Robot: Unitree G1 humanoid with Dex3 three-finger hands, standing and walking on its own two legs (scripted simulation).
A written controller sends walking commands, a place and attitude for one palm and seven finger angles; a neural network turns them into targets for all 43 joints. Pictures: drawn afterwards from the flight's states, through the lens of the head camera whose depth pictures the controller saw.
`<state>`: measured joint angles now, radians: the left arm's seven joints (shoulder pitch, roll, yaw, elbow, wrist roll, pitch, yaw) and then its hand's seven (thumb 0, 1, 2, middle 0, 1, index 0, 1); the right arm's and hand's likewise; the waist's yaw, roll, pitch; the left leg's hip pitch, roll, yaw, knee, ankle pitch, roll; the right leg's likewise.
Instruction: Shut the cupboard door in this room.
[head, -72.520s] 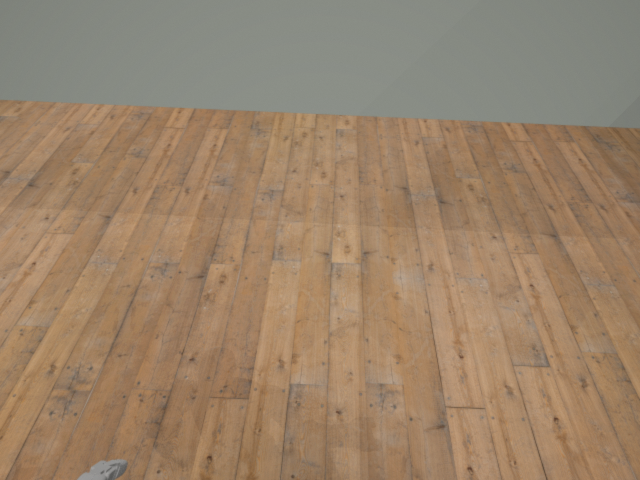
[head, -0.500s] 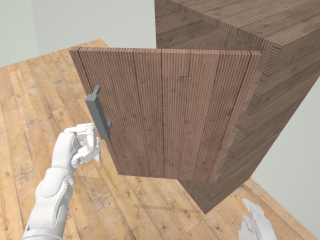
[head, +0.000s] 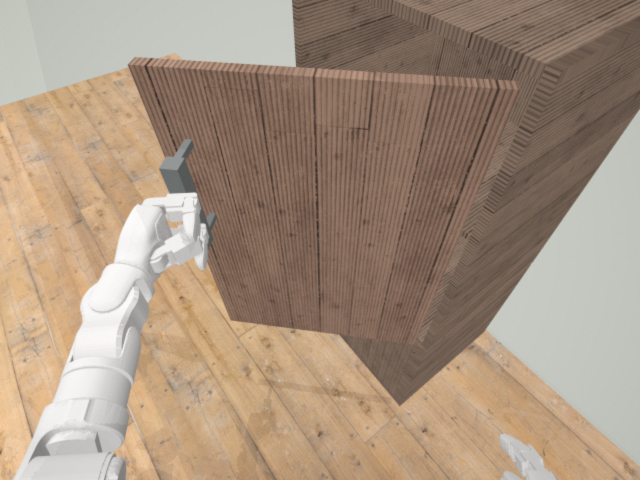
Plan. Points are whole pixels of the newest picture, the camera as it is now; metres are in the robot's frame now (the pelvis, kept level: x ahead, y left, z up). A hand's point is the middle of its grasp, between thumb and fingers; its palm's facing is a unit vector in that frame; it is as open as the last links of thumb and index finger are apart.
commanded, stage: push the door shut along its arc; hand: left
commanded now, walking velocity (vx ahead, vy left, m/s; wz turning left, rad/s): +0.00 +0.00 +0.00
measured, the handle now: (195, 197) +0.46 +0.18 +0.10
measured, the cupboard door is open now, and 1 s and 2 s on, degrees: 45 31 19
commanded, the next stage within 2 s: pull the fist back off the door in 1.32 s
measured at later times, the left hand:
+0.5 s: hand (236, 205) +0.44 +0.12 +0.10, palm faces -0.30 -0.95 -0.03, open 3.1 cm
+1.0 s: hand (274, 178) +0.49 +0.07 +0.11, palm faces -0.41 -0.91 -0.03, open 3.1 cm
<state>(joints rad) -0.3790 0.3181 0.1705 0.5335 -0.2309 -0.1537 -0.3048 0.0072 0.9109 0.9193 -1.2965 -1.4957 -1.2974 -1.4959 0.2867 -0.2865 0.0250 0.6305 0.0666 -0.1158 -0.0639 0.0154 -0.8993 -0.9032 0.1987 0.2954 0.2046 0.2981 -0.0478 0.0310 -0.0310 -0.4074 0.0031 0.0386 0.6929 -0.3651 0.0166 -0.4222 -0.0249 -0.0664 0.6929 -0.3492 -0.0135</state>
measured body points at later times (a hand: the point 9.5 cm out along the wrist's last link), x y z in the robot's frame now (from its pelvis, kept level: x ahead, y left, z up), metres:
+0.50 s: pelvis +0.00 +0.01 -0.01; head +0.06 +0.00 +0.44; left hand +0.45 +0.17 +0.11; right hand +0.07 -0.26 -0.12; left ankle -0.01 +0.11 -0.72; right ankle +0.00 -0.11 -0.72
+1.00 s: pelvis +0.00 -0.01 -0.01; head +0.09 -0.02 +0.43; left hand +0.51 +0.12 +0.11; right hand +0.00 -0.28 -0.13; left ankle -0.01 +0.11 -0.72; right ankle +0.00 -0.11 -0.72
